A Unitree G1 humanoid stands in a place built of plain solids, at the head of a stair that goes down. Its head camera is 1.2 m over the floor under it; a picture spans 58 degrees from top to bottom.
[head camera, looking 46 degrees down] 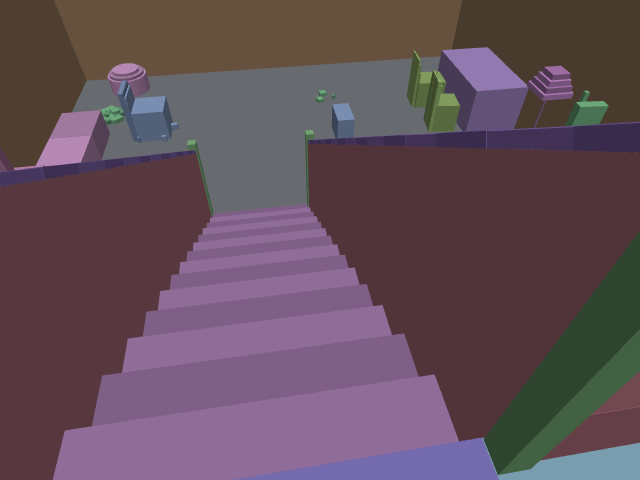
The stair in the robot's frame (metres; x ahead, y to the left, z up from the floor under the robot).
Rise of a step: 0.18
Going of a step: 0.27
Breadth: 1.20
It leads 9 degrees to the left of straight ahead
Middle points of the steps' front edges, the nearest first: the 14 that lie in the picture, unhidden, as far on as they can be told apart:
0.60 0.20 -0.18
0.87 0.24 -0.35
1.14 0.29 -0.53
1.41 0.33 -0.71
1.68 0.37 -0.89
1.95 0.41 -1.07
2.23 0.46 -1.24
2.50 0.50 -1.42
2.77 0.54 -1.60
3.04 0.58 -1.78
3.31 0.63 -1.96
3.58 0.67 -2.13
3.85 0.71 -2.31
4.12 0.76 -2.49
